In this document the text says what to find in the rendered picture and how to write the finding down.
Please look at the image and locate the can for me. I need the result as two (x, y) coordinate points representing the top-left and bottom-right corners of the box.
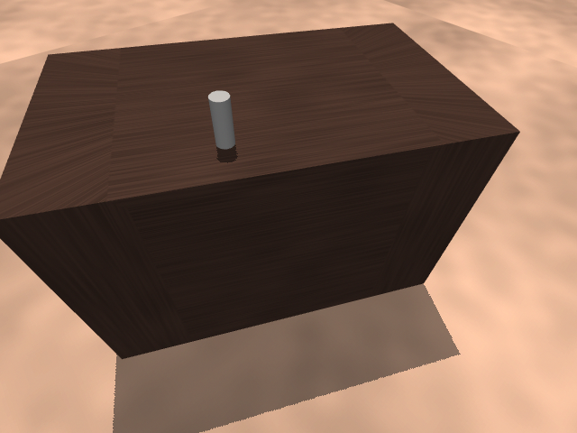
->
(208, 90), (235, 149)

